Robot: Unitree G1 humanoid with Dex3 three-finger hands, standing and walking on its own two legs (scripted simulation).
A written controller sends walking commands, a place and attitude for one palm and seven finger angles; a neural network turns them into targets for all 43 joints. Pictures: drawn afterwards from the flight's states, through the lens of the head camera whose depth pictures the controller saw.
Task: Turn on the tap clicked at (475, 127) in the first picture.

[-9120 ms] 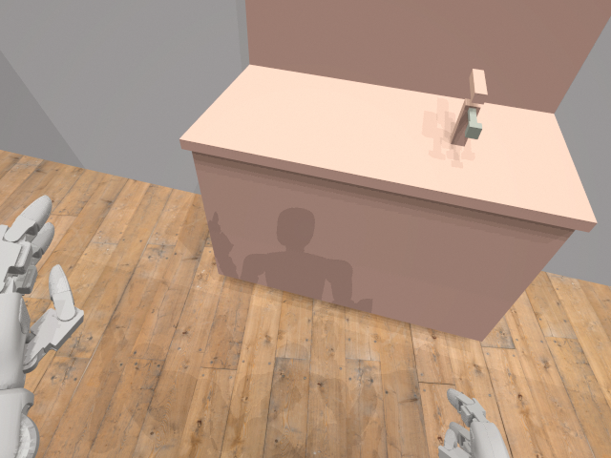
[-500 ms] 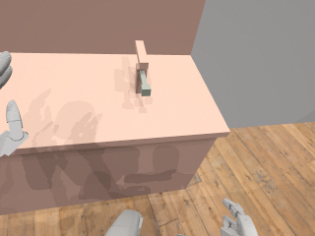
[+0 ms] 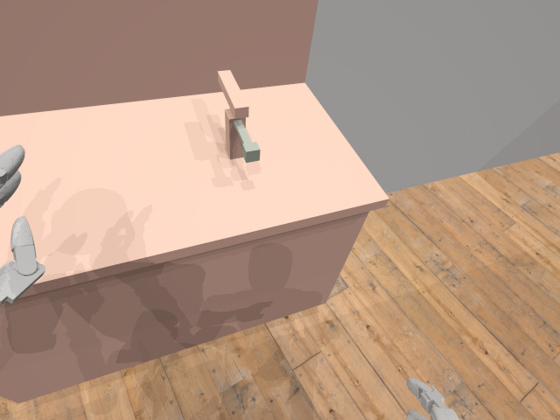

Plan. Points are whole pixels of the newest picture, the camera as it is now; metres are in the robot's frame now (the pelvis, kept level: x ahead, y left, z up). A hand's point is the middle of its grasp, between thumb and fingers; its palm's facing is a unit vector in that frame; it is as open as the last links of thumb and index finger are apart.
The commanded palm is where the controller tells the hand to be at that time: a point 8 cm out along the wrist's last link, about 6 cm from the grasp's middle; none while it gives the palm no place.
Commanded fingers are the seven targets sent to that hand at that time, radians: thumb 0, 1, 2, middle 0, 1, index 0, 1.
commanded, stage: come to a stop and stand still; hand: left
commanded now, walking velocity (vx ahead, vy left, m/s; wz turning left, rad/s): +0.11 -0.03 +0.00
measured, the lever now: (251, 152) +0.57 +0.10 +0.03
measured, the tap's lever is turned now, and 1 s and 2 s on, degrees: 0 0 0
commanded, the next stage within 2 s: look again from close up in 0.30 s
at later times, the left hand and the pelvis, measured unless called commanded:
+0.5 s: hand (80, 265) +0.23 +0.23 +0.17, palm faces +0.40 -0.79 -0.46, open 7.4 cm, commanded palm +0.15 +0.27 +0.17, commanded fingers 0.00 0.90 0.90 -0.20 -0.30 -0.20 -0.30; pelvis +0.00 -0.02 -0.02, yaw +2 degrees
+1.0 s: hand (93, 257) +0.24 +0.22 +0.16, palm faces +0.41 -0.82 -0.41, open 7.4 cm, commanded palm +0.18 +0.25 +0.17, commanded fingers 0.00 0.90 0.90 -0.20 -0.30 -0.20 -0.30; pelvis +0.03 -0.03 -0.01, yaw +2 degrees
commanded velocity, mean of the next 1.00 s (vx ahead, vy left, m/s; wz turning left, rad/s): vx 0.06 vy -0.03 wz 0.00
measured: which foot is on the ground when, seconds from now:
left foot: down 0.00-1.00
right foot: up 0.00-0.06, down 0.08-1.00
